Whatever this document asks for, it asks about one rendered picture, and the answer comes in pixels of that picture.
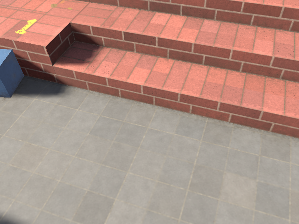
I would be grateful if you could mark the stairs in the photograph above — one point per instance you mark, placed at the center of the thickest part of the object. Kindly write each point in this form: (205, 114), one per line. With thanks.
(231, 60)

